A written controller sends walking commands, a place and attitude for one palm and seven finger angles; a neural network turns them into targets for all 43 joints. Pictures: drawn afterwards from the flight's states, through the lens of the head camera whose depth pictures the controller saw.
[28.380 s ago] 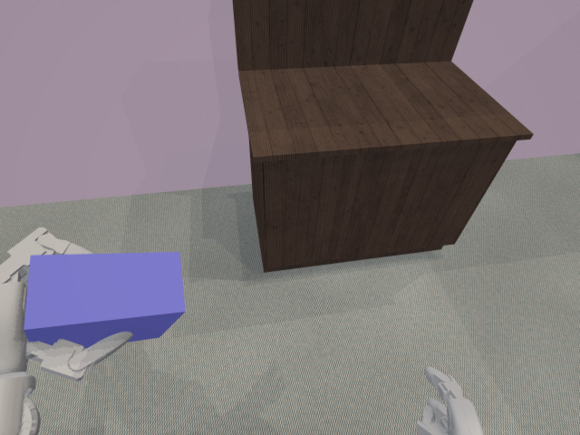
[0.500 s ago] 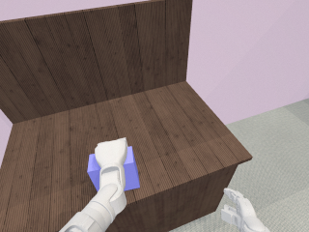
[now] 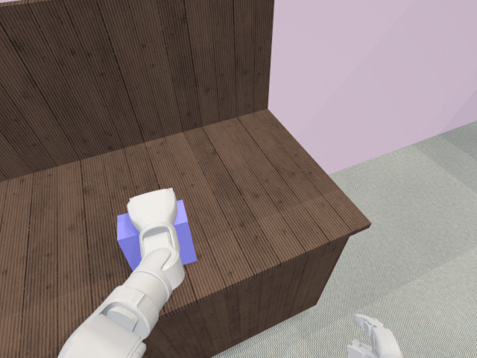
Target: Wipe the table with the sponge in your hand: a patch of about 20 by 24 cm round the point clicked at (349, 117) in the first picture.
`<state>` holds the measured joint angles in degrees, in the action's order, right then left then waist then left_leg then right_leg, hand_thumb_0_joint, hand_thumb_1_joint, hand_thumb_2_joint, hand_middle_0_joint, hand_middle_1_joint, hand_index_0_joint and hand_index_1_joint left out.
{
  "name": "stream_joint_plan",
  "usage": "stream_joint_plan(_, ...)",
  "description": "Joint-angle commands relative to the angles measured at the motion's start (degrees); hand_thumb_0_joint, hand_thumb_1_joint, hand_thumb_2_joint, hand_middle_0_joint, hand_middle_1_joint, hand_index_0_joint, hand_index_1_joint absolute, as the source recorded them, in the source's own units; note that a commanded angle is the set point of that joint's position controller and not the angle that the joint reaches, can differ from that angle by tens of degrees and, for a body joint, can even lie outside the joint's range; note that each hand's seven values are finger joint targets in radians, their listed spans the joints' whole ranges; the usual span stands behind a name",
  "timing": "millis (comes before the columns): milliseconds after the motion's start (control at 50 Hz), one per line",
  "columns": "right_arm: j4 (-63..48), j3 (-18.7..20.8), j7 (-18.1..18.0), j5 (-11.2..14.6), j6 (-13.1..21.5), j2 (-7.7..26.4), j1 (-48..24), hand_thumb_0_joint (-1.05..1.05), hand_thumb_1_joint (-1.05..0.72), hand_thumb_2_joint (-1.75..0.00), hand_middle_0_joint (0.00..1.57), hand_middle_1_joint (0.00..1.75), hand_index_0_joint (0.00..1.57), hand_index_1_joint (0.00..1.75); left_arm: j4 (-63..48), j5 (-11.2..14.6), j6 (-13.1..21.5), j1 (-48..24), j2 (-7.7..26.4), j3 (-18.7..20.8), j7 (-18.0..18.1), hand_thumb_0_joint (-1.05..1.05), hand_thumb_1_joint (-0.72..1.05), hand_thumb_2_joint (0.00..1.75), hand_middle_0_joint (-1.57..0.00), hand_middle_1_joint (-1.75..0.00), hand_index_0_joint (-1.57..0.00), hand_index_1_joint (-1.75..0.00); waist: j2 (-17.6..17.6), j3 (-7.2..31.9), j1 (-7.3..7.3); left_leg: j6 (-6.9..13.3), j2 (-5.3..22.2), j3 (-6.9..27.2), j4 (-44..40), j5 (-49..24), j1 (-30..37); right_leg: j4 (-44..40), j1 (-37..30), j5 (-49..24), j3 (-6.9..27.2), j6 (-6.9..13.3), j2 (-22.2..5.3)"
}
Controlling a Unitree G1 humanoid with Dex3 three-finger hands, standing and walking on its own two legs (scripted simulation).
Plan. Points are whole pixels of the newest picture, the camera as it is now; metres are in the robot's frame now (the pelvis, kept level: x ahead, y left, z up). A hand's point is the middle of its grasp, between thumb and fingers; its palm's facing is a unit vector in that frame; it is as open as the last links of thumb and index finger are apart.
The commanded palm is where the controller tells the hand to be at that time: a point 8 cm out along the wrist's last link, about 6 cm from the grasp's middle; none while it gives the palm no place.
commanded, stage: wipe forward along the third lane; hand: left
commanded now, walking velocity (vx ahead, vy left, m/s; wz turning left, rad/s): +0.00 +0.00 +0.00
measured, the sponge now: (161, 245) +0.35 +0.19 -0.06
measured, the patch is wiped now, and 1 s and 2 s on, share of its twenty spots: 0.90 1.00 1.00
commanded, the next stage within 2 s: wipe back along the third lane in 1.08 s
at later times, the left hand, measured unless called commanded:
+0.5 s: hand (154, 207) +0.40 +0.21 +0.00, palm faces -0.10 -0.01 -0.99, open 10.2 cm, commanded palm +0.39 +0.20 +0.04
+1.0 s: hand (148, 189) +0.45 +0.23 +0.00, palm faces -0.12 -0.02 -0.99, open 10.2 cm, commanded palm +0.43 +0.22 +0.03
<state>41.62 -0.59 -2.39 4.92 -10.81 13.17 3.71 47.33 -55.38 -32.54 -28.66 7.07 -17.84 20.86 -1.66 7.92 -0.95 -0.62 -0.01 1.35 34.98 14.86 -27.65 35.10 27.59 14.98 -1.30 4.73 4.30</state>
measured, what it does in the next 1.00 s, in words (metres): stands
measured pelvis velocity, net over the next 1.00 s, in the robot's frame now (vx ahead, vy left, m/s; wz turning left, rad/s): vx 0.01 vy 0.03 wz -0.02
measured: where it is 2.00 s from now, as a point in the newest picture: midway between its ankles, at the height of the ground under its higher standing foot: outside the picture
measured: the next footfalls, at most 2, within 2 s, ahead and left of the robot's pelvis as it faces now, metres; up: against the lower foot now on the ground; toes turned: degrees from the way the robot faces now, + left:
none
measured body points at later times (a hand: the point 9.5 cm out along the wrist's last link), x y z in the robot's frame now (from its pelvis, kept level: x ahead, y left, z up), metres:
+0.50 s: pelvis -0.01 +0.01 -0.01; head +0.03 +0.00 +0.44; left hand +0.40 +0.20 +0.06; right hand +0.12 -0.23 -0.14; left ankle +0.03 +0.13 -0.72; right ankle +0.02 -0.07 -0.72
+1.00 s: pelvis +0.01 +0.03 -0.01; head +0.07 +0.04 +0.44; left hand +0.45 +0.23 +0.05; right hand +0.10 -0.22 -0.14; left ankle +0.03 +0.13 -0.72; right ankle +0.03 -0.07 -0.72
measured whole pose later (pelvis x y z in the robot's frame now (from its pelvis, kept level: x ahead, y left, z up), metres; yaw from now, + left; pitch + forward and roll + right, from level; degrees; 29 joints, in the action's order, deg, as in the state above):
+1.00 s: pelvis +0.01 +0.03 -0.01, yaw -1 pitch +16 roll -2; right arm 44.1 0.3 -0.3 3.5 -6.2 13.1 11.7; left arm 70.2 -56.1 -26.6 -48.8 13.1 -9.2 23.4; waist -1.8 10.6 4.4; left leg 1.6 -0.2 0.7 40.3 17.5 -38.8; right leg 36.4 36.9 15.4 -0.7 2.2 4.1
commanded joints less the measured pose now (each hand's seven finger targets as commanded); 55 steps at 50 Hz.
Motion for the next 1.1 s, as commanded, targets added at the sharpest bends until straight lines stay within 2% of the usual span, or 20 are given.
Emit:
stream_joint_plan(0, -7.95, 2.53, -0.67, -0.33, 2.68, 6.45, -7.20, 0.00, -0.90, -0.90, 0.20, 0.30, 0.20, 0.30, -0.24, -0.69, 0.11, -18.37, 8.01, 4.19, 1.17, 0.00, 0.10, 1.30, -1.20, -1.60, -1.20, -1.60, 5.56, 11.75, 1.04, 2.18, -2.11, -0.16, -2.40, 1.30, 0.12, -7.80, -6.83, -4.33, 6.85, -1.70, -3.38)
stream_joint_plan(60, -7.94, 2.55, -0.51, -0.38, 2.98, 6.23, -5.75, 0.00, -0.90, -0.90, 0.20, 0.30, 0.20, 0.30, 1.44, 0.51, 0.86, -18.54, 6.09, 2.96, 1.34, 0.00, 0.10, 1.30, -1.20, -1.60, -1.20, -1.60, 6.14, 13.43, 1.50, 2.38, -1.87, -0.68, -1.65, 0.40, -0.41, -7.30, -7.73, -7.03, 6.50, -2.09, -3.55)
stream_joint_plan(100, -7.86, 2.72, -0.40, -0.41, 3.08, 6.54, -5.24, 0.00, -0.90, -0.90, 0.20, 0.30, 0.20, 0.30, 2.46, 0.74, 1.35, -18.33, 7.97, 5.25, 1.56, 0.00, 0.10, 1.30, -1.20, -1.60, -1.20, -1.60, 6.52, 14.45, 0.89, 2.31, -1.93, -0.44, -1.69, -0.07, -1.46, -6.82, -8.40, -8.20, 6.47, -2.03, -3.44)
stream_joint_plan(140, -7.50, 2.76, -0.35, -0.51, 3.33, 6.40, -4.17, 0.00, -0.90, -0.90, 0.20, 0.30, 0.20, 0.30, 3.62, 0.69, 2.17, -20.18, 6.55, 3.85, 1.87, 0.00, 0.10, 1.30, -1.20, -1.60, -1.20, -1.60, 7.44, 13.32, 2.01, 2.53, -1.63, -0.67, -1.39, 0.47, -1.66, -7.00, -7.28, -7.97, 6.18, -2.32, -3.56)
stream_joint_plan(200, -6.90, 2.92, -0.35, -0.54, 3.67, 6.74, -3.26, 0.00, -0.90, -0.90, 0.20, 0.30, 0.20, 0.30, 5.46, 0.10, 3.08, -21.49, 9.01, 6.18, 2.27, 0.00, 0.10, 1.30, -1.20, -1.60, -1.20, -1.60, 9.25, 13.31, 2.16, 2.63, -1.54, -0.28, -1.28, 0.45, -2.98, -6.69, -7.14, -8.57, 6.39, -2.34, -3.45)
stream_joint_plan(260, -6.38, 2.84, -0.36, -0.59, 4.08, 6.64, -2.10, 0.00, -0.90, -0.90, 0.20, 0.30, 0.20, 0.30, 7.65, -0.57, 3.89, -24.90, 8.41, 4.84, 2.75, 0.00, 0.10, 1.30, -1.20, -1.60, -1.20, -1.60, 7.10, 11.28, 2.97, 2.65, -1.35, -0.55, -1.47, 2.76, -3.52, -7.04, -4.00, -3.65, 5.63, -2.46, -3.45)
stream_joint_plan(340, -5.67, 2.77, -0.55, -0.80, 4.62, 6.92, -0.81, 0.00, -0.90, -0.90, 0.20, 0.30, 0.20, 0.30, 9.77, -0.35, 4.43, -28.38, 12.45, 7.65, 3.74, 0.00, 0.10, 1.30, -1.20, -1.60, -1.20, -1.60, 6.43, 12.87, 3.16, 2.72, -1.21, -0.61, -1.25, 3.51, -4.31, -6.77, -3.68, -1.28, 5.33, -2.63, -3.40)
stream_joint_plan(440, -5.14, 2.71, -0.43, -0.84, 5.32, 6.99, 0.63, 0.00, -0.90, -0.90, 0.20, 0.30, 0.20, 0.30, 13.02, -0.85, 4.21, -32.03, 12.41, 6.97, 4.10, 0.00, 0.10, 1.30, -1.20, -1.60, -1.20, -1.60, 5.19, 13.62, 4.27, 2.73, -0.99, -0.59, -0.93, 3.92, -4.25, -6.66, -1.88, -0.07, 4.54, -2.81, -3.16)
stream_joint_plan(500, -4.64, 2.72, -0.44, -0.70, 5.75, 7.21, 1.43, 0.00, -0.90, -0.90, 0.20, 0.30, 0.20, 0.30, 14.07, -0.21, 4.24, -35.99, 13.94, 8.03, 3.92, 0.00, 0.10, 1.30, -1.20, -1.60, -1.20, -1.60, 5.04, 14.76, 5.15, 2.85, -0.81, -0.40, -0.79, 3.36, -4.47, -6.54, -2.10, -1.20, 4.47, -2.98, -3.17)
stream_joint_plan(560, -4.40, 2.66, -0.20, -0.92, 6.02, 7.21, 2.92, 0.00, -0.90, -0.90, 0.20, 0.30, 0.20, 0.30, 15.44, -0.28, 4.41, -36.35, 12.02, 6.33, 3.59, 0.00, 0.10, 1.30, -1.20, -1.60, -1.20, -1.60, 4.79, 16.01, 5.84, 2.92, -0.72, -0.51, -0.07, 1.83, -4.12, -5.90, -2.06, -4.15, 3.96, -3.09, -3.15)
stream_joint_plan(620, -3.96, 2.96, 0.09, -1.15, 6.22, 7.62, 4.48, 0.00, -0.90, -0.90, 0.20, 0.30, 0.20, 0.30, 16.66, -0.63, 4.96, -36.05, 14.00, 8.31, 3.50, 0.00, 0.10, 1.30, -1.20, -1.60, -1.20, -1.60, 4.54, 18.38, 5.58, 2.98, -0.62, -0.31, 0.75, -1.20, -3.81, -4.55, -3.14, -8.66, 3.58, -2.88, -2.98)
stream_joint_plan(660, -3.93, 3.06, 0.35, -1.26, 6.25, 7.52, 4.91, 0.00, -0.90, -0.90, 0.20, 0.30, 0.20, 0.30, 16.54, -0.30, 5.24, -35.53, 12.62, 7.53, 3.38, 0.00, 0.10, 1.30, -1.20, -1.60, -1.20, -1.60, 5.18, 19.22, 5.77, 3.02, -0.53, -0.57, 1.15, -2.55, -3.64, -4.36, -3.78, -11.64, 3.62, -2.98, -3.02)
stream_joint_plan(740, -3.96, 3.23, 0.84, -1.42, 6.15, 7.88, 6.03, 0.00, -0.90, -0.90, 0.20, 0.30, 0.20, 0.30, 16.70, -0.40, 5.60, -35.05, 14.21, 8.92, 3.44, 0.00, 0.10, 1.30, -1.20, -1.60, -1.20, -1.60, 4.50, 19.55, 5.55, 3.01, -0.52, -0.65, 1.54, -4.64, -4.07, -3.77, -4.54, -15.09, 3.45, -2.84, -2.92)
stream_joint_plan(780, -3.78, 3.29, 1.05, -1.38, 6.08, 7.91, 6.17, 0.00, -0.90, -0.90, 0.20, 0.30, 0.20, 0.30, 17.75, -0.85, 5.35, -34.97, 12.96, 7.94, 3.50, 0.00, 0.10, 1.30, -1.20, -1.60, -1.20, -1.60, 5.31, 17.66, 6.09, 3.01, -0.41, -0.61, 1.47, -4.50, -4.38, -4.00, -3.13, -14.63, 3.21, -2.84, -2.81)
stream_joint_plan(840, -3.37, 3.56, 1.37, -1.65, 6.14, 8.29, 7.24, 0.00, -0.90, -0.90, 0.20, 0.30, 0.20, 0.30, 18.30, -1.33, 5.45, -35.23, 14.87, 9.53, 3.70, 0.00, 0.10, 1.30, -1.20, -1.60, -1.20, -1.60, 5.36, 17.81, 5.94, 3.11, -0.30, -0.49, 1.71, -5.66, -4.27, -3.61, -3.19, -15.83, 2.89, -2.66, -2.67)
stream_joint_plan(880, -3.43, 3.48, 1.47, -1.65, 5.95, 8.14, 7.24, 0.00, -0.90, -0.90, 0.20, 0.30, 0.20, 0.30, 17.76, -1.57, 5.40, -36.14, 14.60, 8.93, 3.72, 0.00, 0.10, 1.30, -1.20, -1.60, -1.20, -1.60, 3.43, 18.43, 6.01, 2.99, -0.27, -0.53, 1.62, -6.10, -3.77, -3.36, -2.68, -15.73, 2.73, -2.49, -2.60)
stream_joint_plan(940, -2.93, 3.59, 1.69, -1.79, 6.09, 8.37, 7.86, 0.00, -0.90, -0.90, 0.20, 0.30, 0.20, 0.30, 19.28, -1.91, 5.27, -38.19, 14.53, 8.65, 3.77, 0.00, 0.10, 1.30, -1.20, -1.60, -1.20, -1.60, 3.62, 16.77, 6.87, 3.05, 0.06, -0.14, 1.69, -5.46, -3.55, -3.41, -0.34, -13.39, 2.09, -2.42, -2.27)
stream_joint_plan(960, -2.88, 3.62, 1.71, -1.80, 6.06, 8.54, 8.07, 0.00, -0.90, -0.90, 0.20, 0.30, 0.20, 0.30, 19.60, -2.14, 5.17, -37.53, 15.84, 9.71, 3.87, 0.00, 0.10, 1.30, -1.20, -1.60, -1.20, -1.60, 3.83, 17.80, 6.43, 3.03, 0.06, 0.00, 1.87, -5.99, -3.66, -3.08, -0.83, -13.91, 2.15, -2.30, -2.23)
stream_joint_plan(1040, -2.90, 3.68, 1.92, -1.98, 6.20, 8.60, 8.69, 0.00, -0.90, -0.90, 0.20, 0.30, 0.20, 0.30, 20.10, -2.28, 5.13, -39.21, 15.96, 9.62, 4.06, 0.00, 0.10, 1.30, -1.20, -1.60, -1.20, -1.60, 2.51, 18.97, 6.68, 2.88, 0.09, 0.20, 2.15, -6.96, -3.23, -2.47, 0.06, -13.77, 1.62, -2.18, -2.02)
stream_joint_plan(1080, -2.75, 3.66, 2.07, -2.01, 6.19, 8.51, 8.76, 0.00, -0.90, -0.90, 0.20, 0.30, 0.20, 0.30, 20.78, -2.44, 4.81, -41.34, 14.35, 8.24, 4.07, 0.00, 0.10, 1.30, -1.20, -1.60, -1.20, -1.60, 1.46, 17.98, 7.47, 2.82, 0.35, 0.26, 2.08, -6.06, -2.82, -2.64, 2.19, -11.60, 1.29, -2.17, -1.82)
